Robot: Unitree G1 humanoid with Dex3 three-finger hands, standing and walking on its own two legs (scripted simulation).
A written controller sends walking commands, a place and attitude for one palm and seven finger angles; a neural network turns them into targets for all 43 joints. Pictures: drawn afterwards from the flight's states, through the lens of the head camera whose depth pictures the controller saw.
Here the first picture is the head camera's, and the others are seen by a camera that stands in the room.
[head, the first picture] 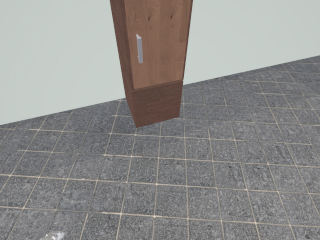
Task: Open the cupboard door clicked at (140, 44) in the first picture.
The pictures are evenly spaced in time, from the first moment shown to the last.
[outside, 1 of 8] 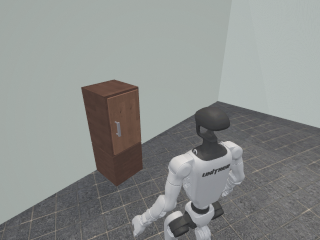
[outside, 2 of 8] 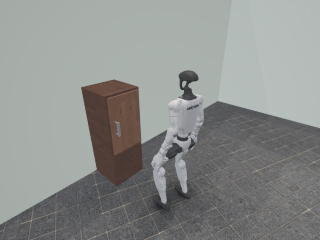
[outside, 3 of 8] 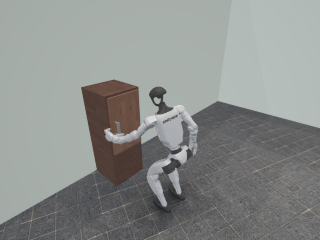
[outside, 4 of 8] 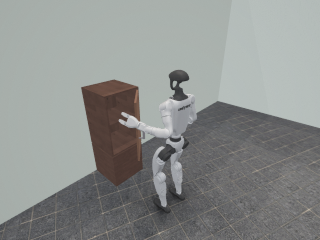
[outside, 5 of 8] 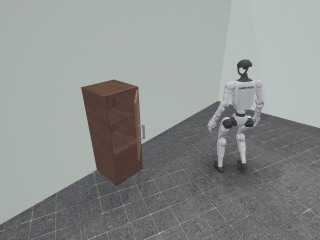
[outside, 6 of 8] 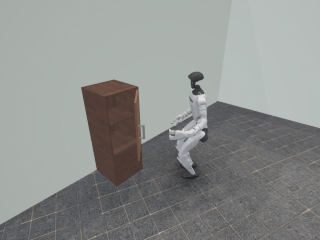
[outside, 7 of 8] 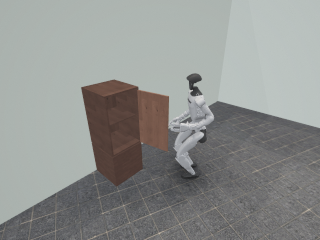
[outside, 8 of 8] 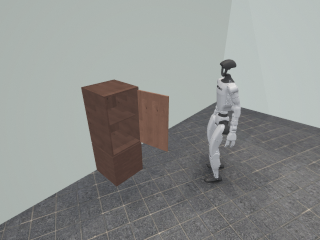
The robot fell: no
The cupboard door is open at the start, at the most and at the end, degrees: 0 101 100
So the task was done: yes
